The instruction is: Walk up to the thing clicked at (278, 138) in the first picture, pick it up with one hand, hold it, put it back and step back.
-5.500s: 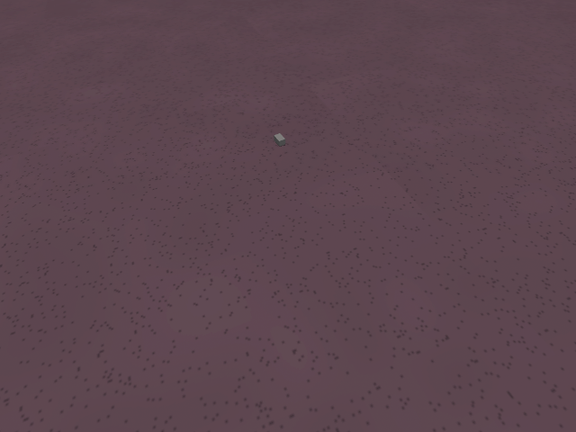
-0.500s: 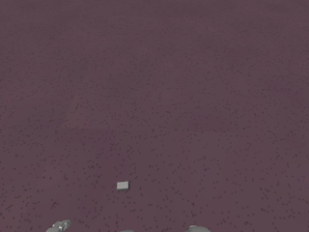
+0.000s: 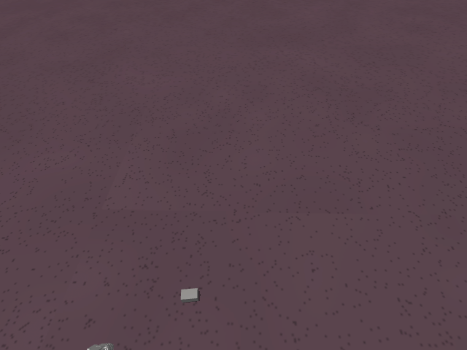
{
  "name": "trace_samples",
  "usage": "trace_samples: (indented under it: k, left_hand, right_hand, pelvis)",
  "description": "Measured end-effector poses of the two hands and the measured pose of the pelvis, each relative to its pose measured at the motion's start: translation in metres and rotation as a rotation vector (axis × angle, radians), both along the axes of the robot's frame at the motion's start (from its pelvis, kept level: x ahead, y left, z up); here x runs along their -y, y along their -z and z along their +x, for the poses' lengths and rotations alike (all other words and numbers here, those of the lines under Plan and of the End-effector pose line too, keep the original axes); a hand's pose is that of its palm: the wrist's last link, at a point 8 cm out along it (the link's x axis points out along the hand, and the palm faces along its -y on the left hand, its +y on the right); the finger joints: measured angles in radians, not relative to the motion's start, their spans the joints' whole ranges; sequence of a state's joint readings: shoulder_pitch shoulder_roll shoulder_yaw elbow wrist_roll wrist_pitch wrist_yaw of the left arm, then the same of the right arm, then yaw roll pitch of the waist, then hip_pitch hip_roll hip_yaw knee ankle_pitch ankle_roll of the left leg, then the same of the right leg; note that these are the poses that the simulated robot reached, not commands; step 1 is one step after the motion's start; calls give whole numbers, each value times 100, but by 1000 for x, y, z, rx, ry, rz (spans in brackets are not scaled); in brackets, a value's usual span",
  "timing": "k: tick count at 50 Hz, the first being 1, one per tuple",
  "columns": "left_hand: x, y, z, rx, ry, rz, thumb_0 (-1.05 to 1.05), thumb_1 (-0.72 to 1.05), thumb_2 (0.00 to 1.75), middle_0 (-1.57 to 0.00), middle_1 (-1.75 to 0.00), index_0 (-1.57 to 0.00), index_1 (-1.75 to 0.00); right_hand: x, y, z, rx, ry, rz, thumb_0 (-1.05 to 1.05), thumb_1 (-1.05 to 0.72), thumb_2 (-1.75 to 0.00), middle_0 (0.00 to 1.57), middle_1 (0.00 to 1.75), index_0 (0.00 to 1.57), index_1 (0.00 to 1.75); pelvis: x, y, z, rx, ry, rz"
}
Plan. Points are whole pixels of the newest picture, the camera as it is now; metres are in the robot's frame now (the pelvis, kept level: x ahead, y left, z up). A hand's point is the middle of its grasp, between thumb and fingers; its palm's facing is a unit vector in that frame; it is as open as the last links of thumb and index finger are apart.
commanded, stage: walk up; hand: left
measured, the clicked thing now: (189, 295) +0.45 +0.26 -0.75
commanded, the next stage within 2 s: stand in 0.64 s
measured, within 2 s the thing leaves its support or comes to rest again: neither
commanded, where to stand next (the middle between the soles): +0.08 -0.03 m, yaw +3 degrees
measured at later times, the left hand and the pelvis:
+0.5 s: hand out of the picture +0.10 +0.26 -0.15, palm faces +0.00 -0.95 -0.31, open 7.4 cm; pelvis +0.01 +0.01 +0.01, yaw -1 degrees
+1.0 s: hand out of the picture +0.09 +0.26 -0.14, palm faces -0.01 -0.94 -0.35, open 7.4 cm; pelvis +0.01 +0.01 +0.01, yaw +0 degrees
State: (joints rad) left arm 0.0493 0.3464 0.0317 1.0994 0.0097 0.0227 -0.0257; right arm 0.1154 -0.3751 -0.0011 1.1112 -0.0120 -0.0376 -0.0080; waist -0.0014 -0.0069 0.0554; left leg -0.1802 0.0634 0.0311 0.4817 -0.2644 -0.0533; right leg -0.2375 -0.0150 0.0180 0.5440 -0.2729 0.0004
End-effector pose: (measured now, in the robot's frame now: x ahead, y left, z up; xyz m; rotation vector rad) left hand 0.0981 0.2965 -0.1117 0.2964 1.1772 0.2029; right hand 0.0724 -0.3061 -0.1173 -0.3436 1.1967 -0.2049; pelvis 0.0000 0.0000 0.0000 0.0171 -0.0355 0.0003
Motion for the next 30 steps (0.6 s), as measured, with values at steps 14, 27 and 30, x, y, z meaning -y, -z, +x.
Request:
trace_samples:
  k: [14,27,30]
  left_hand:
    - [-5,4,-4,-46,-10,-32,0,90,90,-21,-30,-20,-30]
    - [-8,2,-1,-50,-12,-24,0,90,90,-21,-30,-20,-30]
    - [-8,1,-1,-50,-11,-22,0,90,90,-21,-30,-20,-30]
  right_hand:
    - [-10,-10,-6,-33,18,-11,0,-90,-90,20,30,21,30]
    - [-16,-13,14,8,17,0,0,-90,-90,20,30,21,30]
    - [-17,-13,16,11,14,3,0,-90,-90,20,30,21,30]
  pelvis:
    - [-9,-8,6,-7,6,-8]
    - [-12,-9,11,-4,10,-12]
    - [-12,-10,12,-5,11,-12]
